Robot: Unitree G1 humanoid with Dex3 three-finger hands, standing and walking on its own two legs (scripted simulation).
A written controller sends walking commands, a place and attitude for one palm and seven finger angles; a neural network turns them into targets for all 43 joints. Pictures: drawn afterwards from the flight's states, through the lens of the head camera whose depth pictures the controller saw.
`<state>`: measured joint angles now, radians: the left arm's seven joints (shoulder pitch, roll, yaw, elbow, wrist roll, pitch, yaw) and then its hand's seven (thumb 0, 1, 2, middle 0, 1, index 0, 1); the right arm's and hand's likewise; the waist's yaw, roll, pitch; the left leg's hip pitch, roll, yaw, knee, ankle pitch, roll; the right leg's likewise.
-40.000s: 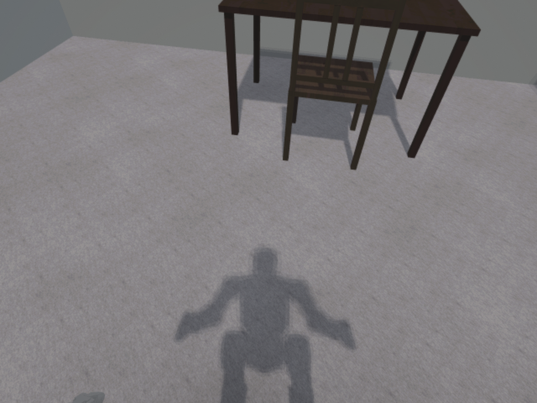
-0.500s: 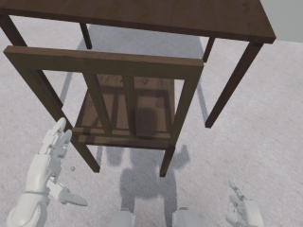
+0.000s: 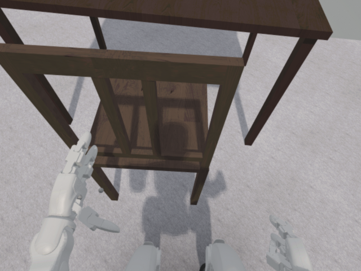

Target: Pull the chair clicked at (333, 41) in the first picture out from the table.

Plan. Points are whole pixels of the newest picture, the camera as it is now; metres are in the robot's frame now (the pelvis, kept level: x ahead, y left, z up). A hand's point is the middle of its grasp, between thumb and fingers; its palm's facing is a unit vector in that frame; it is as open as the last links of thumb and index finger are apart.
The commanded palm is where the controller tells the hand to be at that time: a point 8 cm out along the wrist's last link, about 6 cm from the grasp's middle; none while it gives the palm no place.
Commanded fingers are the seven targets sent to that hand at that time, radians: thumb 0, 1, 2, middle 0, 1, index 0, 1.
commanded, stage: aim the fingers beside a spindle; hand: left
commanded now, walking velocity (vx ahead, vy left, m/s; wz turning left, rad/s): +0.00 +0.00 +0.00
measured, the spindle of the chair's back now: (116, 121) +0.45 +0.18 +0.02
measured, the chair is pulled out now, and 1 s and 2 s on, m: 0.22 0.22 0.22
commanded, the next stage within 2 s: push the fingers through the gap in 1.16 s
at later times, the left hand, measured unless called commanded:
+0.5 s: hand (110, 184) +0.29 +0.16 +0.01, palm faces -0.04 -1.00 -0.04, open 16.9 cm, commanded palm +0.28 +0.22 +0.01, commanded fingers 0.00 -0.50 0.30 -0.06 -0.08 -0.06 -0.08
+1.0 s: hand (110, 184) +0.29 +0.16 +0.01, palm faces -0.04 -1.00 -0.04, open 16.9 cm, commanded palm +0.27 +0.22 +0.01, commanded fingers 0.00 -0.50 0.30 -0.06 -0.08 -0.06 -0.08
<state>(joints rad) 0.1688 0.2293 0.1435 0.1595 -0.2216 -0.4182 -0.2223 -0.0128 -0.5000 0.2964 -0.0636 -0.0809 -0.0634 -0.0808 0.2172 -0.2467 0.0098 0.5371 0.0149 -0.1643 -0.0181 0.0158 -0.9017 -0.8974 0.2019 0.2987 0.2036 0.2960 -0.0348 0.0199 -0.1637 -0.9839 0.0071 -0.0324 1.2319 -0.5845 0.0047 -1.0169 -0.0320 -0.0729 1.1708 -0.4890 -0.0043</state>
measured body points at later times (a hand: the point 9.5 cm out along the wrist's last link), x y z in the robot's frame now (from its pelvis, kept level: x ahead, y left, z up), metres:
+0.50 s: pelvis -0.01 +0.00 -0.01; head +0.10 +0.01 +0.42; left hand +0.29 +0.22 +0.02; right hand +0.17 -0.25 -0.11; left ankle +0.00 +0.11 -0.64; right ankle +0.04 -0.12 -0.64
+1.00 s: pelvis +0.00 +0.00 -0.02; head +0.10 +0.01 +0.42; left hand +0.29 +0.22 +0.01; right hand +0.17 -0.25 -0.11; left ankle +0.00 +0.11 -0.64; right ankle +0.04 -0.12 -0.64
